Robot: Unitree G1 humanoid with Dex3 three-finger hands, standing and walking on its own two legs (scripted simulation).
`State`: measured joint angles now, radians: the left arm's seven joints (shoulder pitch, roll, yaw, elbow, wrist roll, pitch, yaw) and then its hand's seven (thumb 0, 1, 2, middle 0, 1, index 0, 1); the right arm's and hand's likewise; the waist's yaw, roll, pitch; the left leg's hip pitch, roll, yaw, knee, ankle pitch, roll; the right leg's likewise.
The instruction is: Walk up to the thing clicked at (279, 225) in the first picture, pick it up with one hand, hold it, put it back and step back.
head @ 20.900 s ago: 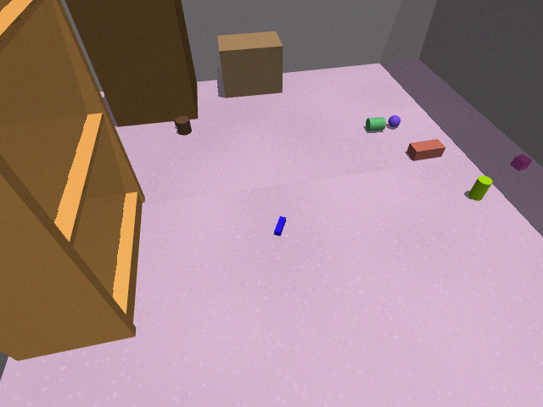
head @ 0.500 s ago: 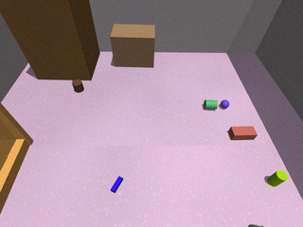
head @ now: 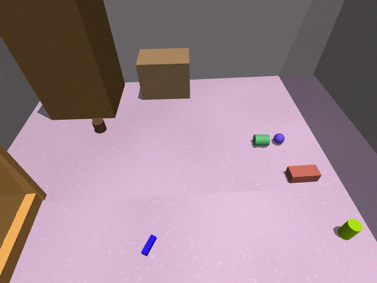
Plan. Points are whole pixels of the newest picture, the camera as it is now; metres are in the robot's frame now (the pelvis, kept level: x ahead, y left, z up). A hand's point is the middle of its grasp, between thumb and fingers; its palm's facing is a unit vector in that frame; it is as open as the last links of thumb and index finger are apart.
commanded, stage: walk up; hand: left
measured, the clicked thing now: (149, 245) +0.48 +0.25 -0.77
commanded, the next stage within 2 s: none
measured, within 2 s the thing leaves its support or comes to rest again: neither
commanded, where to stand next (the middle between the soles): +0.06 +0.00 m, yaw +1 degrees
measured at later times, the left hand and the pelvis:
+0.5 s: hand out of the picture +0.09 +0.26 -0.15, palm faces -0.03 -0.94 -0.34, open 7.4 cm; pelvis +0.01 +0.00 +0.00, yaw +0 degrees
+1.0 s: hand out of the picture +0.11 +0.31 -0.16, palm faces -0.03 -0.92 -0.38, open 7.4 cm; pelvis +0.07 +0.03 +0.00, yaw +1 degrees
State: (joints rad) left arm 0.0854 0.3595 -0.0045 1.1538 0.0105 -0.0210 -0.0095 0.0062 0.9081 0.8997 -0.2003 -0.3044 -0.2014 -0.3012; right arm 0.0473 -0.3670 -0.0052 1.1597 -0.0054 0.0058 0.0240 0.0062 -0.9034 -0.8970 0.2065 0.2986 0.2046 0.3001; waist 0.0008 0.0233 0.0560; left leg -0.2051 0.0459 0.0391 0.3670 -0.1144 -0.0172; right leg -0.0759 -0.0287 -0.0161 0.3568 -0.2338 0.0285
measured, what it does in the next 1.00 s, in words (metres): lifts its right foot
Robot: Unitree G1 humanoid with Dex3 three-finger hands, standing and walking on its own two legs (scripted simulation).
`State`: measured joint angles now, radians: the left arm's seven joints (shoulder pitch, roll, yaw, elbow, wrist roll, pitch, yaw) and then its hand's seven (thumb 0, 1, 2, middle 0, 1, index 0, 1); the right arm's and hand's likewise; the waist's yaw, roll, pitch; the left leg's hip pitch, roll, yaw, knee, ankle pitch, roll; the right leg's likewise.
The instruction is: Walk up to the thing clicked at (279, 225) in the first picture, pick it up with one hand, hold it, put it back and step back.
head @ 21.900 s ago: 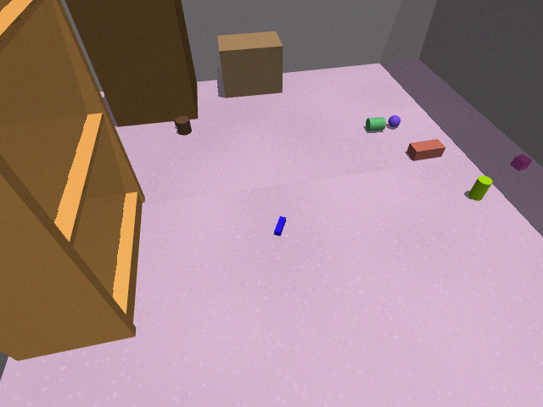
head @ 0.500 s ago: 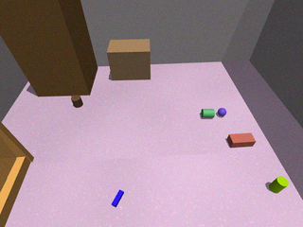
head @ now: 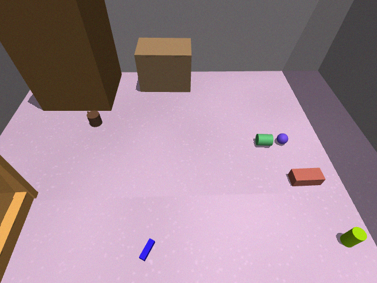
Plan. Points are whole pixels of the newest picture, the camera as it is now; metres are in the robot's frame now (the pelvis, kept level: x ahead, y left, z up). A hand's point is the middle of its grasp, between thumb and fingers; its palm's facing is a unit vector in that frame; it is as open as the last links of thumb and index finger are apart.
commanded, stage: walk up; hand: left
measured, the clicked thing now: (147, 249) +0.41 +0.21 -0.76
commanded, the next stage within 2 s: none
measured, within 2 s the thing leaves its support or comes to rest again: neither
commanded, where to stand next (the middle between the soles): -0.01 -0.03 m, yaw +0 degrees
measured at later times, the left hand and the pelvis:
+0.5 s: hand out of the picture +0.13 +0.25 -0.17, palm faces +0.02 -0.94 -0.33, open 7.4 cm; pelvis -0.03 +0.00 -0.03, yaw +3 degrees
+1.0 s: hand out of the picture +0.00 +0.26 -0.15, palm faces +0.01 -0.92 -0.38, open 7.4 cm; pelvis -0.03 -0.01 -0.01, yaw +1 degrees
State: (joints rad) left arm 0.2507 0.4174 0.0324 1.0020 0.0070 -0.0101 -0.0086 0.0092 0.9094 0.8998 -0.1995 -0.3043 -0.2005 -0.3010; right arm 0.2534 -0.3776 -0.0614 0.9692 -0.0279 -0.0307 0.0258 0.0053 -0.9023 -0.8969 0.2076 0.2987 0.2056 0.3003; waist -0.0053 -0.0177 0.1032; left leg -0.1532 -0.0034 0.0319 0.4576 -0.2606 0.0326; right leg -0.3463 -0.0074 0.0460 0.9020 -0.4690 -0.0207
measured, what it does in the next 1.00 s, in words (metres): steps on the spot: right foot, then left foot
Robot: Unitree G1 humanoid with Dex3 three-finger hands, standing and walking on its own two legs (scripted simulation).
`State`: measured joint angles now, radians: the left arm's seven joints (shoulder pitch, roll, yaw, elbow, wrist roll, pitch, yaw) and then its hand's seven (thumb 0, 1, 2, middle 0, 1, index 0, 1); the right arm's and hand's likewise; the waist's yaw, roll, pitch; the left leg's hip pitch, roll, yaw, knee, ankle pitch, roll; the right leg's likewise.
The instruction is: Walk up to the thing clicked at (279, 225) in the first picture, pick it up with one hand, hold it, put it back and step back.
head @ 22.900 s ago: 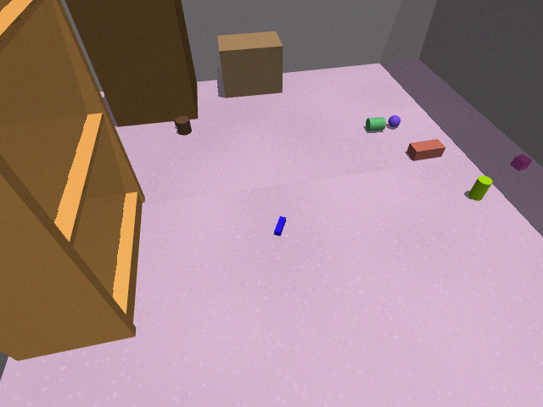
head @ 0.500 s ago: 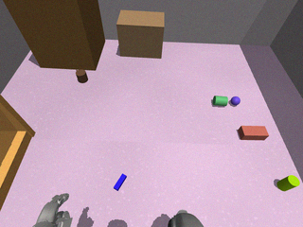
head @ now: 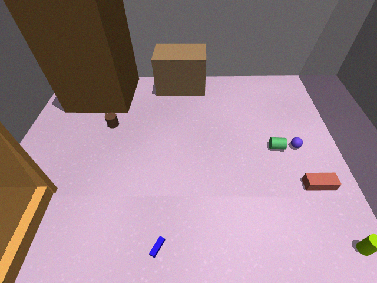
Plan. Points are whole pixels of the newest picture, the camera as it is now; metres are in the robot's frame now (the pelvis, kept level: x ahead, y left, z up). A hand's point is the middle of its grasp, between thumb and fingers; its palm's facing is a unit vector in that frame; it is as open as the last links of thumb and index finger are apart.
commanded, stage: walk up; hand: left
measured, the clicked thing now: (157, 246) +0.44 +0.22 -0.76
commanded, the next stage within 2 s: none
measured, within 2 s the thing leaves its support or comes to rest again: neither
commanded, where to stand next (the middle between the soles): +0.02 -0.02 m, yaw -1 degrees
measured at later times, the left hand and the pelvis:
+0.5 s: hand out of the picture +0.05 +0.25 -0.16, palm faces -0.07 -0.94 -0.34, open 7.4 cm; pelvis -0.02 +0.00 -0.01, yaw -3 degrees
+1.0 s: hand out of the picture +0.00 +0.25 -0.15, palm faces -0.04 -0.90 -0.43, open 7.4 cm; pelvis -0.09 -0.01 -0.02, yaw -1 degrees
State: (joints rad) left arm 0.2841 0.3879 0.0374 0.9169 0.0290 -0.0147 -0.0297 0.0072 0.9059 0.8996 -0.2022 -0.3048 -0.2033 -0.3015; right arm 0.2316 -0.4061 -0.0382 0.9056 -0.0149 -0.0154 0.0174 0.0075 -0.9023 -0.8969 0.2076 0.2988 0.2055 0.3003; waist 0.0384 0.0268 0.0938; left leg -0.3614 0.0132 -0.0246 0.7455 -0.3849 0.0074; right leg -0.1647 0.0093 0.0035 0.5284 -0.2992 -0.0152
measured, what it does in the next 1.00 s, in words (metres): steps on the spot: left foot, then right foot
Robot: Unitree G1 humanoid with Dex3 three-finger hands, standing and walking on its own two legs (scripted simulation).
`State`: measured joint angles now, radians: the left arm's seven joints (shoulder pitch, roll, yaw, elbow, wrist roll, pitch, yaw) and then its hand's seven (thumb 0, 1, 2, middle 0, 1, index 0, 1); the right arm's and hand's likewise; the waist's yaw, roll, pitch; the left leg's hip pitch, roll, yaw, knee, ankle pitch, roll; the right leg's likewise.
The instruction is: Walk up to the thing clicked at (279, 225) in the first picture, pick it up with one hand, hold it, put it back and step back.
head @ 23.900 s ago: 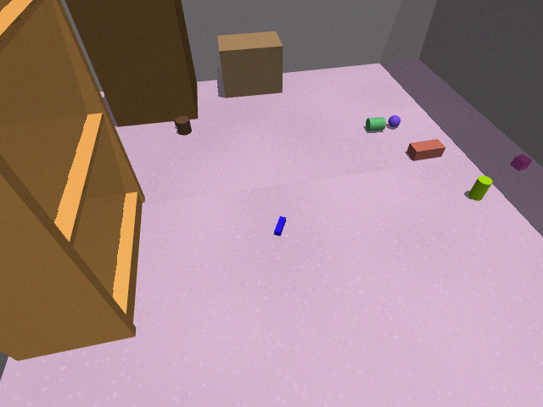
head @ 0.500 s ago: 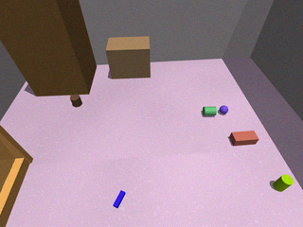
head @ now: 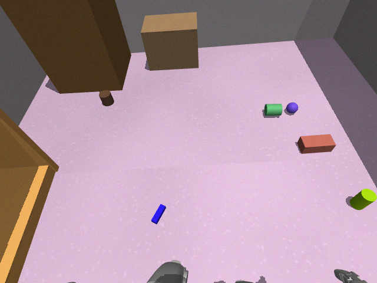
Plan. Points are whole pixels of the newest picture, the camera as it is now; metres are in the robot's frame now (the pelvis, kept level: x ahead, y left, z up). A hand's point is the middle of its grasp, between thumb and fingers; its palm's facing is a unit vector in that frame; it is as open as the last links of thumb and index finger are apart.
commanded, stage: walk up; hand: left
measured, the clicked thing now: (158, 213) +0.53 +0.24 -0.74
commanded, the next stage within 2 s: none
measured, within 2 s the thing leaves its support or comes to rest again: neither
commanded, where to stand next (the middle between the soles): +0.11 +0.00 m, yaw +0 degrees
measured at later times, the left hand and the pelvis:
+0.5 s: hand out of the picture +0.09 +0.27 -0.13, palm faces +0.01 -0.91 -0.41, open 7.4 cm; pelvis +0.02 -0.01 +0.01, yaw +2 degrees
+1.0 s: hand out of the picture +0.12 +0.28 -0.13, palm faces +0.00 -0.94 -0.34, open 7.4 cm; pelvis +0.03 +0.02 +0.02, yaw +1 degrees
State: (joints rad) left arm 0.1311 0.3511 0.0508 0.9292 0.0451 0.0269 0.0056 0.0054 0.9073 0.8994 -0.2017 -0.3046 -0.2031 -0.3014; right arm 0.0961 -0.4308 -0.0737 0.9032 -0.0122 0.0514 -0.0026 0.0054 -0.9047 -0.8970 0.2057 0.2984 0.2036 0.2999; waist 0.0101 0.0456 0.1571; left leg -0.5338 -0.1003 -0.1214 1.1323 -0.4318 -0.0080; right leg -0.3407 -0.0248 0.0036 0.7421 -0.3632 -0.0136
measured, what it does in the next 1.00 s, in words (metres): steps on the spot: left foot, then right foot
